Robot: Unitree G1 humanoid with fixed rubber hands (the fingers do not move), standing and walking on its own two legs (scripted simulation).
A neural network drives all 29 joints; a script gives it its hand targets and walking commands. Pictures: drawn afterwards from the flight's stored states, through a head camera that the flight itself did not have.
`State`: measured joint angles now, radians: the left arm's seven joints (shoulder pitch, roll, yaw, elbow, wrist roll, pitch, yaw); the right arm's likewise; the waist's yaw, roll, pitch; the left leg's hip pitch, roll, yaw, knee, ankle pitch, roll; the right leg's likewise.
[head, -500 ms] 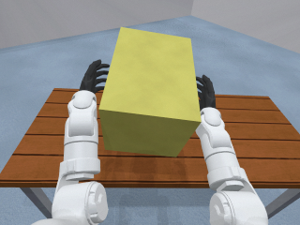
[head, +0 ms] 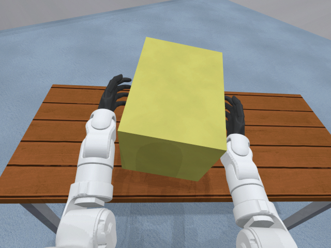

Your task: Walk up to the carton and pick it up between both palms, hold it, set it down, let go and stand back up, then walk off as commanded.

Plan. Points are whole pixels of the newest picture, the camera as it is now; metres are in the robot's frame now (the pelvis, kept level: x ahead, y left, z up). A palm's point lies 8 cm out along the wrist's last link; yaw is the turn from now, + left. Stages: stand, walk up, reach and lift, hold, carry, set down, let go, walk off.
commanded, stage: set down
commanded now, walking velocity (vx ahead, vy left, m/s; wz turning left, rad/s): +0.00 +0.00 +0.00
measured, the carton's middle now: (172, 110) +0.44 +0.01 +0.09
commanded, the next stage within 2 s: none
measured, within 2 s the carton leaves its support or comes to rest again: neither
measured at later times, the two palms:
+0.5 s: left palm (113, 111) +0.39 +0.16 +0.12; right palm (232, 138) +0.35 -0.14 +0.09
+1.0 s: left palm (115, 115) +0.41 +0.16 +0.08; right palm (224, 146) +0.35 -0.14 +0.05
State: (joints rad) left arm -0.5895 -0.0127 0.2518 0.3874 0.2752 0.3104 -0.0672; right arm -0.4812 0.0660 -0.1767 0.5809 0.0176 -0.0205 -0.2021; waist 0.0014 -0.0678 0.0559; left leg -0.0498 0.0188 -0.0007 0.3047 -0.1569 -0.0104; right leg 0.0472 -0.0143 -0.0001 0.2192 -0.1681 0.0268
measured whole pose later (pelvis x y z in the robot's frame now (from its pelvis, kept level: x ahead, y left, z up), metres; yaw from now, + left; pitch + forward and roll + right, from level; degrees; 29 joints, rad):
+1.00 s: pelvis +0.01 +0.01 +0.00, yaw -1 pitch +2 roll -1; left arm -0.78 0.06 0.36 1.00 0.29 -0.07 -0.11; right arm -0.55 0.19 -0.51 0.89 -0.27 -0.30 -0.21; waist 0.00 -0.05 0.00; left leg -0.22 0.02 0.01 0.34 -0.16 0.00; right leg -0.10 -0.01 0.01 0.21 -0.14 0.04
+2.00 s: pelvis +0.00 +0.02 -0.01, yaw -1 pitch +16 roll -2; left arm -1.06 0.17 0.41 1.47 0.33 -0.31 -0.10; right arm -0.66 0.24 -0.77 1.02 -0.46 -0.46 -0.24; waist -0.03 -0.03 -0.07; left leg -0.56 0.02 0.00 0.45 -0.16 0.01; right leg -0.43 -0.01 -0.01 0.30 -0.14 0.04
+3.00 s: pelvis -0.02 +0.03 -0.03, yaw +0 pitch +24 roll -5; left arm -1.18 0.27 0.36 1.63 0.30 -0.43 -0.10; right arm -0.80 0.24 -0.88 1.14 -0.46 -0.56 -0.23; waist -0.10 -0.04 -0.13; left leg -0.87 0.02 -0.05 0.67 -0.22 0.02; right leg -0.72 0.00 -0.05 0.51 -0.21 0.03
